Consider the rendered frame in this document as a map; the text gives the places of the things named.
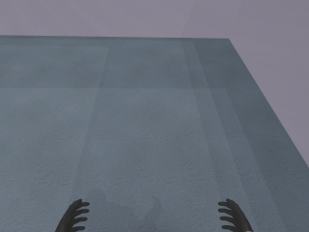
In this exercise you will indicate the robot left hand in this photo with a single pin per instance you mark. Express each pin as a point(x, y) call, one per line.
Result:
point(68, 220)

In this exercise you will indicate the robot right hand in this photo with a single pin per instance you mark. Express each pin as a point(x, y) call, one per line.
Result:
point(239, 220)

